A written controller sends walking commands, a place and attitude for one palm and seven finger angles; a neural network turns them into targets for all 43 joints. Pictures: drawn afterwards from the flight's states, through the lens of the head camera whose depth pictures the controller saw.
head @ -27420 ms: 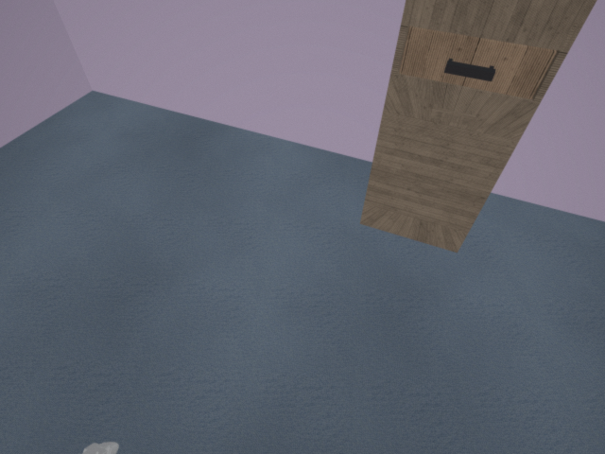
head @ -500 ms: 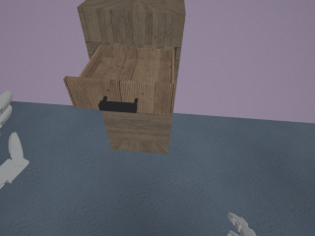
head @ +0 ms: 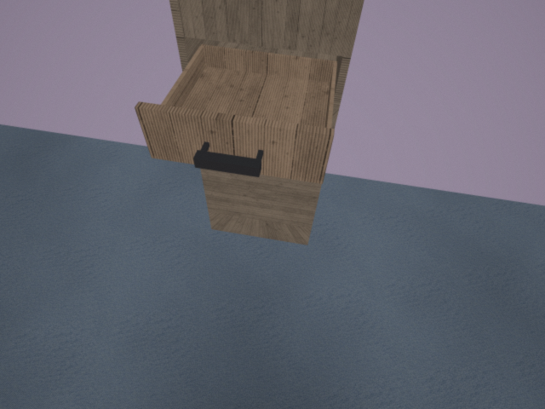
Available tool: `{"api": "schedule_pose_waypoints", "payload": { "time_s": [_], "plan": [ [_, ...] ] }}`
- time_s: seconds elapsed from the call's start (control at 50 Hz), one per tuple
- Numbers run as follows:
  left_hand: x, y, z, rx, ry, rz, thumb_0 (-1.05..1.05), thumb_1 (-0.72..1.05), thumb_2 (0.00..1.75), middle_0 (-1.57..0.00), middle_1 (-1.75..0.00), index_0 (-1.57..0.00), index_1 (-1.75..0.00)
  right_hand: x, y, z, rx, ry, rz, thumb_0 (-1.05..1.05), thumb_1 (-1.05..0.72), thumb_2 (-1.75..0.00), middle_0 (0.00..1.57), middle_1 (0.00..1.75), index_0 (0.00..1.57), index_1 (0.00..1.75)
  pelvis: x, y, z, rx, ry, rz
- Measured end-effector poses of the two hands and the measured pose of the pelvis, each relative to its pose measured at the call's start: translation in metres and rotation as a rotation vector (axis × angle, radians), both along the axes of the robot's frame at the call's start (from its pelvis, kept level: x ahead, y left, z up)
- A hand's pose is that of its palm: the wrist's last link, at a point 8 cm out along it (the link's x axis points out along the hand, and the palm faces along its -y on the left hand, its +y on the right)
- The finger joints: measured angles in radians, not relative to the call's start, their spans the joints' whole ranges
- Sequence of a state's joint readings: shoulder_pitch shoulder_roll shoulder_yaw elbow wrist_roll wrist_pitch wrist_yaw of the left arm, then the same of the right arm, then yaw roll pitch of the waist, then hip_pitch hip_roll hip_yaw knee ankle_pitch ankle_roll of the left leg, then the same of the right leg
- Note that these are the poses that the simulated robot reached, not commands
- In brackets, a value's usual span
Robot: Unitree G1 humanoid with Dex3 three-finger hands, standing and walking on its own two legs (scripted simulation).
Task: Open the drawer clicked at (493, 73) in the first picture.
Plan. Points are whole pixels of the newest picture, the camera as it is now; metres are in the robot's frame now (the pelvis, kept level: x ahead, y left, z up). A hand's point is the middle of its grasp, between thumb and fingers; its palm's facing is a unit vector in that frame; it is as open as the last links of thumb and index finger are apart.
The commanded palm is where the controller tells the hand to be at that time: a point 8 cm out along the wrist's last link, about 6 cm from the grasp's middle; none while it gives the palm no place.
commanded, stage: let the arm hang, fingers relaxed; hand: left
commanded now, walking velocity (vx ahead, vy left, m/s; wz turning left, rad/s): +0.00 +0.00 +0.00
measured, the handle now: (230, 156) +0.56 +0.12 +0.01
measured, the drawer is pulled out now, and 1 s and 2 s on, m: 0.30 0.30 0.30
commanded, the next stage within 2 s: look to check the result in 0.72 s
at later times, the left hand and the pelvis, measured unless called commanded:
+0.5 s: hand out of the picture +0.01 +0.17 -0.17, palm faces +0.03 -0.98 -0.19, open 7.4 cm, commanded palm none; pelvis +0.00 +0.00 +0.01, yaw -1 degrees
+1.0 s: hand out of the picture +0.01 +0.17 -0.17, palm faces +0.03 -0.98 -0.19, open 7.4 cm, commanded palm none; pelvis +0.01 +0.00 +0.01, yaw -1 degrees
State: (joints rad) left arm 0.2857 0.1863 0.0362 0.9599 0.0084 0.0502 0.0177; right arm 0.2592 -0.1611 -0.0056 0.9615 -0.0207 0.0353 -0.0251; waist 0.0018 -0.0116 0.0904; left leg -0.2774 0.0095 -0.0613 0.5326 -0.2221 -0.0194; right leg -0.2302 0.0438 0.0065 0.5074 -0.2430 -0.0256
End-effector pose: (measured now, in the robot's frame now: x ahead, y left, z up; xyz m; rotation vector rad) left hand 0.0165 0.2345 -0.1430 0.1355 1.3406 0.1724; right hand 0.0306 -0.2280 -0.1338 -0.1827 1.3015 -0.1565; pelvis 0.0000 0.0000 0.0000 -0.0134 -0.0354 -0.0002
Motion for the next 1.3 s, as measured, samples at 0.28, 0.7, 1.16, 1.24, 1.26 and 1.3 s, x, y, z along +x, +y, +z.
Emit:
{"api": "schedule_pose_waypoints", "payload": {
  "time_s": [0.28, 0.7, 1.16, 1.24, 1.26, 1.3],
  "plan": [
    [-0.058, 0.008, 0.012, 0.036, 0.186, 0.031, 0.01, 0.91, 0.89, -0.2, -0.3, -0.2, -0.3, -0.056, 0.014, -0.01, 0.046, 0.157, -0.055, 0.01, -0.91, -0.9, 0.2, 0.3, 0.2, 0.3, 0.001, 0.005, 0.006, 0.007, -0.012, -0.01],
    [0.002, -0.012, 0.005, 0.0, 0.041, -0.009, 0.01, 0.91, 0.89, -0.2, -0.3, -0.2, -0.3, -0.053, 0.029, -0.012, 0.082, 0.126, -0.098, 0.01, -0.91, -0.9, 0.2, 0.3, 0.2, 0.3, 0.006, 0.002, 0.005, 0.011, -0.012, -0.021],
    [-0.007, -0.019, 0.005, -0.011, 0.098, 0.008, 0.01, 0.9, 0.89, -0.2, -0.3, -0.2, -0.3, -0.032, 0.018, -0.01, 0.06, 0.121, -0.081, 0.01, -0.91, -0.9, 0.2, 0.3, 0.2, 0.3, 0.016, -0.002, 0.007, 0.011, -0.01, -0.02],
    [-0.003, -0.019, 0.005, -0.01, 0.092, 0.006, 0.01, 0.9, 0.89, -0.2, -0.3, -0.2, -0.3, -0.028, 0.017, -0.01, 0.063, 0.115, -0.077, 0.01, -0.91, -0.9, 0.2, 0.3, 0.2, 0.3, 0.017, -0.002, 0.007, 0.011, -0.008, -0.019],
    [-0.002, -0.019, 0.005, -0.009, 0.09, 0.006, 0.01, 0.9, 0.89, -0.2, -0.3, -0.2, -0.3, -0.027, 0.017, -0.01, 0.063, 0.114, -0.076, 0.01, -0.91, -0.9, 0.2, 0.3, 0.2, 0.3, 0.018, -0.003, 0.007, 0.011, -0.007, -0.019],
    [0.0, -0.019, 0.005, -0.008, 0.086, 0.006, 0.01, 0.9, 0.89, -0.2, -0.3, -0.2, -0.3, -0.026, 0.016, -0.01, 0.063, 0.113, -0.076, 0.01, -0.91, -0.9, 0.2, 0.3, 0.2, 0.3, 0.019, -0.003, 0.007, 0.012, -0.007, -0.019]
  ]
}}
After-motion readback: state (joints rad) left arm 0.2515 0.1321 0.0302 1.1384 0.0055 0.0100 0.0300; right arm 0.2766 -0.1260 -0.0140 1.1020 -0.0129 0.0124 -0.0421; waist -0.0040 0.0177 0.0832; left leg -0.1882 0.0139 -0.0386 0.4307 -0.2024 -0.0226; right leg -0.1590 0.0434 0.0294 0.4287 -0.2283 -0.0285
